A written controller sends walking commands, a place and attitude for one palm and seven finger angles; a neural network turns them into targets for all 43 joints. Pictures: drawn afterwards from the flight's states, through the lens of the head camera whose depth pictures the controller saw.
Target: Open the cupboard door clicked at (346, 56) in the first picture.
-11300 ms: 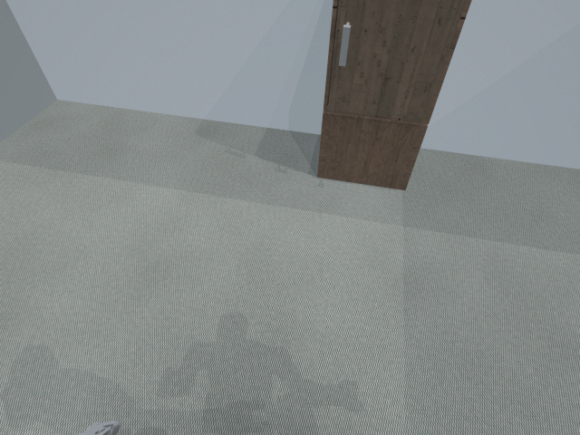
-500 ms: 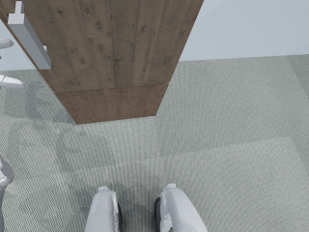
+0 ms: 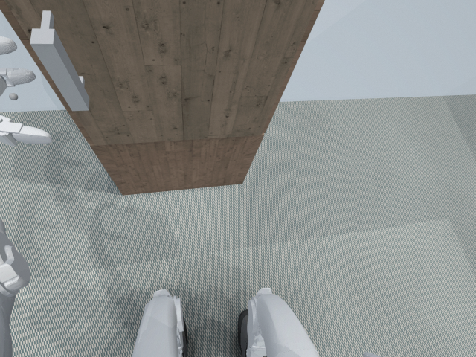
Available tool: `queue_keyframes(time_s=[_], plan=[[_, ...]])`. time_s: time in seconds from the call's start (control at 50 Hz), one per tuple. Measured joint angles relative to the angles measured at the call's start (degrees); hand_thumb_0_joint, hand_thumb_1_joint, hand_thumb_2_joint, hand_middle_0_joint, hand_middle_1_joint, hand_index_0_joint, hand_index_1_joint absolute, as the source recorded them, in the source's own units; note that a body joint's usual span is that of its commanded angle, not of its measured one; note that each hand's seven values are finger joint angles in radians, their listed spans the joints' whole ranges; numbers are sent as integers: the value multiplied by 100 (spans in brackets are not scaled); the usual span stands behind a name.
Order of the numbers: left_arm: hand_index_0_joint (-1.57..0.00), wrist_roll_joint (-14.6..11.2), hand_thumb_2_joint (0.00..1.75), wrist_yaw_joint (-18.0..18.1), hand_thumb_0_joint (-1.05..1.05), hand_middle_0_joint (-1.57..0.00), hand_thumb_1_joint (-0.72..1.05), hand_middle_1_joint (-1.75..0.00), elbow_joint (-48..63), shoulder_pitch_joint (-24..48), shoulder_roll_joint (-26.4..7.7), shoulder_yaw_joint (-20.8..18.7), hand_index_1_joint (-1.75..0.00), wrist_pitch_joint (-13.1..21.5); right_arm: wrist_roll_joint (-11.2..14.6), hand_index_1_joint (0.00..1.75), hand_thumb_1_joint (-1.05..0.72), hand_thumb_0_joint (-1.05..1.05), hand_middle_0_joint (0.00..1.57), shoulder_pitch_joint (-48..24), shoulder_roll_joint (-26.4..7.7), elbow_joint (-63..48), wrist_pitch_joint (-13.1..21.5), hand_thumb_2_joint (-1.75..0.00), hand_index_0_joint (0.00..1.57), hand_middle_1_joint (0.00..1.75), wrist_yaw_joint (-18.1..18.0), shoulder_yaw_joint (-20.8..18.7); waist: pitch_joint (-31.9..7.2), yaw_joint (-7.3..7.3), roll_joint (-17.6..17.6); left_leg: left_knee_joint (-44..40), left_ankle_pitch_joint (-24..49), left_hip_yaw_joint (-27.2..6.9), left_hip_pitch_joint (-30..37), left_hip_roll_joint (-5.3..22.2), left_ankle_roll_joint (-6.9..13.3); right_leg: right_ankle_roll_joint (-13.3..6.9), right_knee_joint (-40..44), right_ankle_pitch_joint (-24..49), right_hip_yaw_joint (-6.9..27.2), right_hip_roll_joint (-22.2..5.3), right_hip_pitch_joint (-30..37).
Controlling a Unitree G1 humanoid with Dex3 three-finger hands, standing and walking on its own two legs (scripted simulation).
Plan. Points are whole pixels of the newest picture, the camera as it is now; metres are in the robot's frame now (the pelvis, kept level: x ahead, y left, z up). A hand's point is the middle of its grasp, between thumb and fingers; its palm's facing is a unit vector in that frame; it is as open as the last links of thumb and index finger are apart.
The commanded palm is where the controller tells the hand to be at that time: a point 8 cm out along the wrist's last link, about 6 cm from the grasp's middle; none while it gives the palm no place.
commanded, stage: move the hooked fingers beside the handle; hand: left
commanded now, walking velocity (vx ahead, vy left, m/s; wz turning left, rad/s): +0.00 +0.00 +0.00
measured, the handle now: (65, 64) +0.55 +0.25 +0.06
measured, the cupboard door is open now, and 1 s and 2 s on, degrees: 0 0 0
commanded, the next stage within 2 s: slide the fingers in behind the handle in 0.14 s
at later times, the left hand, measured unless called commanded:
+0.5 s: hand (30, 93) +0.50 +0.28 +0.06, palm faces +0.09 -1.00 -0.02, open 14.0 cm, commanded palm +0.48 +0.31 +0.06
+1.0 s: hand (55, 94) +0.50 +0.25 +0.06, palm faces +0.10 -0.99 -0.01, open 14.0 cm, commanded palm +0.48 +0.28 +0.06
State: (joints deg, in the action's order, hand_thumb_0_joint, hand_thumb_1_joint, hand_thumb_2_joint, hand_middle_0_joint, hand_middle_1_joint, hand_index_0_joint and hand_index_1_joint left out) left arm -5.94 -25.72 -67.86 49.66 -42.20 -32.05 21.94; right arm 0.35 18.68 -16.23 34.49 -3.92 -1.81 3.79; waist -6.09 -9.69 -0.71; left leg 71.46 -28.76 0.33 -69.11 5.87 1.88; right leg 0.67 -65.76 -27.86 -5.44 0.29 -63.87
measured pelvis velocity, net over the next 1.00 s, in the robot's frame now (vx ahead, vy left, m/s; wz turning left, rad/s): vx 0.00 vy -0.01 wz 0.01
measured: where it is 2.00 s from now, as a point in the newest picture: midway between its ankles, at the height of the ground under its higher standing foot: outside the picture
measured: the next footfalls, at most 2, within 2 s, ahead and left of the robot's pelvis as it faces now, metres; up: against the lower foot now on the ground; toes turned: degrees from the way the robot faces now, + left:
none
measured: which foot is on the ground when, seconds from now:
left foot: down 0.00-1.00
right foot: down 0.00-1.00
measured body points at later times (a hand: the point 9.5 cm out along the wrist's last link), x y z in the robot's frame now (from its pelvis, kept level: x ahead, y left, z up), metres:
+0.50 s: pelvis +0.00 +0.00 +0.00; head +0.17 +0.04 +0.42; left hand +0.49 +0.34 +0.06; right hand +0.03 -0.27 -0.10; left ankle +0.04 +0.10 -0.63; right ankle +0.03 -0.14 -0.63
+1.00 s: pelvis +0.00 -0.01 +0.00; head +0.16 +0.03 +0.43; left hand +0.49 +0.30 +0.06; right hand +0.04 -0.27 -0.10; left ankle +0.04 +0.10 -0.63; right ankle +0.03 -0.14 -0.63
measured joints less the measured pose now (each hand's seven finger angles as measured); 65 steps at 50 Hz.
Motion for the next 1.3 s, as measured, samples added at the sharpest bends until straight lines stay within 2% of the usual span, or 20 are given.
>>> queue_keyframes(time_s=[0.14, 0.32, 0.64, 0.78, 0.86, 0.94, 1.12, 1.3], plan=[[-30, -8, 30, 32, -1, -30, -50, -120, 94, 28, 29, 4, -120, 75, -14, 30, -90, 0, 20, 3, 17, 49, 6, -90, 20, 30, 0, -8, 14, 8, 6, 58, -15, -14, -74, -5, -7, -6, -64, -23, -8, -4, -71], [-30, 18, 30, 64, -1, -30, -50, -120, 94, 26, 23, 14, -120, -14, -15, 30, -90, 0, 20, 53, 38, 59, -9, -90, 20, 30, 6, 0, 17, -15, -17, 46, -14, -13, -78, 4, -10, -8, -49, -16, -2, 9, -79], [-30, 37, 30, 376, -1, -30, -50, -120, 264, -85, 395, 147, -120, 38, -40, 30, -90, 0, 20, 85, 81, 79, -16, -90, 20, 30, 56, -38, -14, -28, -24, -51, -5, 13, 52, 3, -26, -18, 21, -14, 25, 15, 25], [-30, -42, 30, 488, -1, -30, -50, -120, 336, -159, 632, 330, -120, 133, -31, 30, -90, 0, 20, 88, 108, 139, -39, -90, 20, 30, 91, -75, -42, 35, -29, -116, 0, 24, 173, -15, -38, -24, 59, -25, 36, 2, 133], [-30, 21, 30, 582, -1, -30, -50, -120, 304, -165, 696, 334, -120, 111, -44, 30, -90, 0, 20, 68, 110, 119, -29, -90, 20, 30, 84, -72, -52, 18, -32, -134, 11, 25, 191, -20, -45, -32, 60, -25, 37, -2, 143], [-30, -1, 30, 674, -1, -30, -50, -120, 342, -187, 787, 371, -120, 241, -55, 30, -90, 0, 20, 57, 119, 129, -15, -90, 20, 30, 98, -92, -53, 28, -27, -133, 5, 32, 217, -18, -54, -39, 44, -36, 46, 0, 158], [-30, 2, 30, 741, -1, -30, -50, -120, 316, -172, 836, 400, -120, 273, -52, 30, -90, 0, 20, 42, 122, 144, -18, -90, 20, 30, 100, -101, -55, 17, -21, -111, -3, 26, 207, -12, -68, -53, 8, -52, 46, 8, 139], [-30, 21, 30, 901, -1, -30, -50, -120, 251, -86, 997, 588, -120, 265, -61, 30, -90, 0, 20, 67, 131, 197, -18, -90, 20, 30, 116, -116, -57, 29, -28, -117, 3, 10, 200, -38, -72, -55, 2, -65, 32, -13, 139]])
